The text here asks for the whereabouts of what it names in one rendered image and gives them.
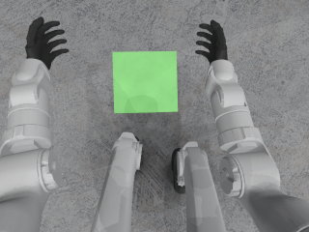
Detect left robot forearm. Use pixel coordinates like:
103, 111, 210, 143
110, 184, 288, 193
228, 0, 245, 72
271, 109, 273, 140
0, 58, 53, 158

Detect robot right hand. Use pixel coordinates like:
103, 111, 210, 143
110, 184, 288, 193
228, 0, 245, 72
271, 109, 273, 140
195, 19, 228, 64

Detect robot left hand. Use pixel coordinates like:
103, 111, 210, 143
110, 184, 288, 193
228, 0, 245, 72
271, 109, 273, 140
25, 16, 69, 70

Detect right robot thigh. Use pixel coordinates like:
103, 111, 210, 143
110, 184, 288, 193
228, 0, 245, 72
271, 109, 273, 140
177, 147, 227, 232

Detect carton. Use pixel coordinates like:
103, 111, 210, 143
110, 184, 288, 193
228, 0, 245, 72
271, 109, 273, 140
112, 51, 179, 114

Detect robot right upper arm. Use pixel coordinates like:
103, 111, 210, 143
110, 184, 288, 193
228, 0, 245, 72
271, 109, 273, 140
219, 152, 309, 232

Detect robot left shin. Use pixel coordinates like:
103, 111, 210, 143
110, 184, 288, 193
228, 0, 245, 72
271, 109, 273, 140
110, 131, 138, 156

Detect right robot forearm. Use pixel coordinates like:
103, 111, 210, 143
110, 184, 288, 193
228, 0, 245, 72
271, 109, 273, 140
204, 59, 280, 186

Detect robot left upper arm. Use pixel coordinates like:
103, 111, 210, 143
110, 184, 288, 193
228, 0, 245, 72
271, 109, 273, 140
0, 148, 63, 232

